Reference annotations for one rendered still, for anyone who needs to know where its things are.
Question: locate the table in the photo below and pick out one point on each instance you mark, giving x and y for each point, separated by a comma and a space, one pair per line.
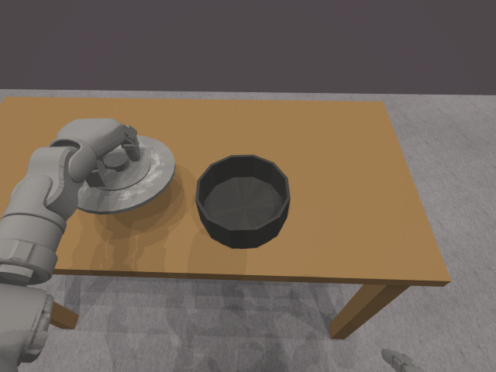
355, 216

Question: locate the robot left hand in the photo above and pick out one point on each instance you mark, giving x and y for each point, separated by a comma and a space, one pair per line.
103, 136

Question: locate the robot right hand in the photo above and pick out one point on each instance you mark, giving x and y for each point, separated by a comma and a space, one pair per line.
400, 362

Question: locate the left robot forearm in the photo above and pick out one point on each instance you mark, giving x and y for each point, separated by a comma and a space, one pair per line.
36, 217

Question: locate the lid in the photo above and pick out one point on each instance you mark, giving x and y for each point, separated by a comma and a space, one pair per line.
140, 183

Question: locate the knob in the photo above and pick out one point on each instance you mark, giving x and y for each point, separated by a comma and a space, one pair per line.
117, 161

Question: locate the robot left upper arm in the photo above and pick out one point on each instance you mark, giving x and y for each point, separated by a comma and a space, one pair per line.
24, 321

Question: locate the pot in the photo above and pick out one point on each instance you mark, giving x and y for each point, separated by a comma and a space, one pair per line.
243, 200

